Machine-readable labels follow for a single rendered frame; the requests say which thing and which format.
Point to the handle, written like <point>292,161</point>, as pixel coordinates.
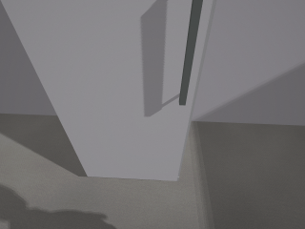
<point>190,47</point>

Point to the fridge door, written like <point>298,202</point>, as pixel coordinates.
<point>112,70</point>

